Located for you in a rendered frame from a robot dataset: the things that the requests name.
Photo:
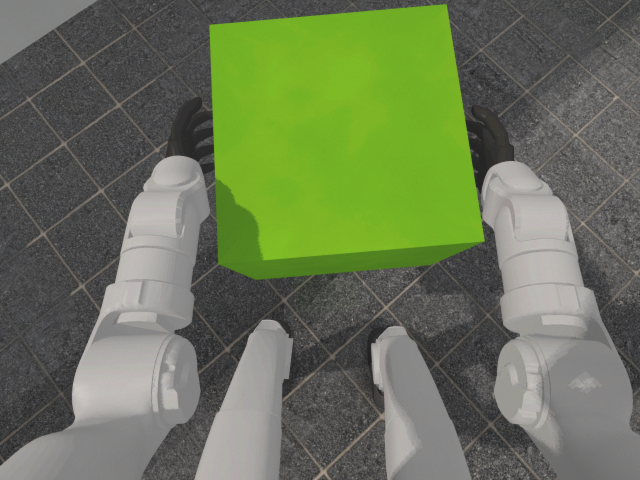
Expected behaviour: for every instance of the robot right forearm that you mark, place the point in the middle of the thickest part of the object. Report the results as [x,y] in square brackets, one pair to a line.
[544,293]

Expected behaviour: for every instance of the robot left forearm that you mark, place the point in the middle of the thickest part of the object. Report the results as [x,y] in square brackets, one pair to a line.
[151,293]

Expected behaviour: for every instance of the right robot hand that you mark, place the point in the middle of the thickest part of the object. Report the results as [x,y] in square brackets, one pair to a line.
[494,146]

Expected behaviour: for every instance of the left robot shin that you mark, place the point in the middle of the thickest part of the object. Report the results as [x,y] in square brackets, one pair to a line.
[269,324]

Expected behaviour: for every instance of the left robot hand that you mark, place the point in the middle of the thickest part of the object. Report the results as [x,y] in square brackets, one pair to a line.
[183,140]

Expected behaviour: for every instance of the left robot upper arm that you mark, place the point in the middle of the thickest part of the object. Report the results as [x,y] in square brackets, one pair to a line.
[129,392]

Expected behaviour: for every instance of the right robot upper arm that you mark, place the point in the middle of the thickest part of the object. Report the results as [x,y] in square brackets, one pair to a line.
[572,397]

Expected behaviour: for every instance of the carton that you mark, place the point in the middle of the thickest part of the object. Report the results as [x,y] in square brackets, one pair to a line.
[340,144]

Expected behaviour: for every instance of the robot right thigh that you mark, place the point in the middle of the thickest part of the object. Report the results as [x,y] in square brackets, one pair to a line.
[421,442]

